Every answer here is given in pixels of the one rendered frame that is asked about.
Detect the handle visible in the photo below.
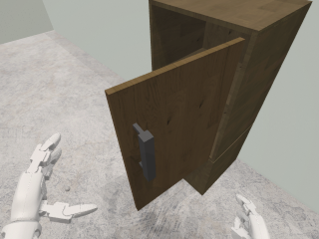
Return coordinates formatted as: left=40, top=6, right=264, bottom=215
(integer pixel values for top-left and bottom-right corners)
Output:
left=133, top=123, right=157, bottom=182

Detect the left robot hand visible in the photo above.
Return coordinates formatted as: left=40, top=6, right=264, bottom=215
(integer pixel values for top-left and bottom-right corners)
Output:
left=10, top=132, right=98, bottom=224

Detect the cupboard door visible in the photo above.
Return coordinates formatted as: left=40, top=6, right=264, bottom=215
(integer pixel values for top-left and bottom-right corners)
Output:
left=105, top=37, right=245, bottom=211

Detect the right robot hand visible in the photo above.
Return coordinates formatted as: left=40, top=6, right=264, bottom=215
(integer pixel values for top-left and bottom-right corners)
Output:
left=231, top=194, right=271, bottom=239

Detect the robot left forearm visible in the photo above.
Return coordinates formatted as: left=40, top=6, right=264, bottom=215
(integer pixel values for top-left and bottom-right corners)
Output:
left=1, top=220, right=42, bottom=239

